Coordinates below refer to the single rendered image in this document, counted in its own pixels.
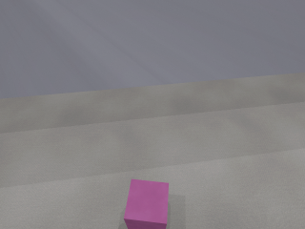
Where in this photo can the carton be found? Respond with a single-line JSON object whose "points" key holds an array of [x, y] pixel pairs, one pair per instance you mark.
{"points": [[147, 205]]}

